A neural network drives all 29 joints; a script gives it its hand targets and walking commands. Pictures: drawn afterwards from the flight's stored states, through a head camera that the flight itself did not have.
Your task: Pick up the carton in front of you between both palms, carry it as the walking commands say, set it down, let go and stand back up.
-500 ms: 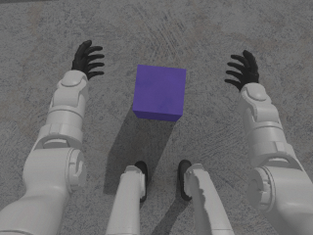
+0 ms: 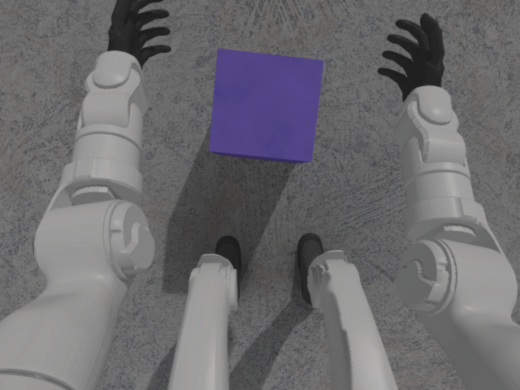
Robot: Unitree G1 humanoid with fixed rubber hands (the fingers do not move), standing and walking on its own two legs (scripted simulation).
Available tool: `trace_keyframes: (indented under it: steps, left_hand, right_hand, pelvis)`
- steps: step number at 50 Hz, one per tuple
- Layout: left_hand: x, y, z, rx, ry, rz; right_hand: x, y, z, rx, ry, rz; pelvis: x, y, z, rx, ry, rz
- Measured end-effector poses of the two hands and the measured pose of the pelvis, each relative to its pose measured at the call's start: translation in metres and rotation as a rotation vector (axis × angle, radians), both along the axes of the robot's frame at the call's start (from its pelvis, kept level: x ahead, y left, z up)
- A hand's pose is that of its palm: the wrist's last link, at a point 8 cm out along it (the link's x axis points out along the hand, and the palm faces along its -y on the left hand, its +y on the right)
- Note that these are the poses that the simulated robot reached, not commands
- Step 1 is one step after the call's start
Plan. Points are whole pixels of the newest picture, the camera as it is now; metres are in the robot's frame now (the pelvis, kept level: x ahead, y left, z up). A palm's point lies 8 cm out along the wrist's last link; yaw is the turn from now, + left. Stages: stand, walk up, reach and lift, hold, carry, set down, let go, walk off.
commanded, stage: reach and lift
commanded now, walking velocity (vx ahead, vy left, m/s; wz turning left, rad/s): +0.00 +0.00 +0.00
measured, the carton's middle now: (263, 116) +0.51 +0.01 -0.49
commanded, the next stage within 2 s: none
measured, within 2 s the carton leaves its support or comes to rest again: leaves its support in 1.48 s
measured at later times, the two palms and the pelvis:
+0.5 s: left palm (176, 101) +0.52 +0.19 -0.37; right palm (358, 117) +0.49 -0.18 -0.37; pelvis -0.07 -0.01 -0.22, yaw -1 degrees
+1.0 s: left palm (189, 104) +0.52 +0.17 -0.42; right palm (349, 119) +0.49 -0.17 -0.42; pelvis -0.06 -0.01 -0.25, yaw -1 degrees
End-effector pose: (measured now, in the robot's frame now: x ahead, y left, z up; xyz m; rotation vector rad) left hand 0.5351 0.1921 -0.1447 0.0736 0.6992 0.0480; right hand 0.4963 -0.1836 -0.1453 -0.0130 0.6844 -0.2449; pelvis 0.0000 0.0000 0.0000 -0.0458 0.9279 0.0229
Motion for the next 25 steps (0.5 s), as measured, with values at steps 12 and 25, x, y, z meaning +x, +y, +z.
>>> trace_keyframes:
  steps: [12, 25]
  left_hand:
    - [-0.016, 0.008, -0.139, 0.029, -0.013, 0.031]
    - [-0.013, -0.003, -0.229, 0.015, 0.018, 0.022]
  right_hand:
    - [-0.007, 0.000, -0.136, -0.005, 0.009, 0.017]
    - [-0.007, 0.005, -0.229, 0.012, 0.046, 0.022]
  pelvis:
    - [-0.035, -0.009, -0.125, -0.002, -0.045, -0.004]
    - [-0.067, -0.007, -0.217, -0.006, -0.236, -0.008]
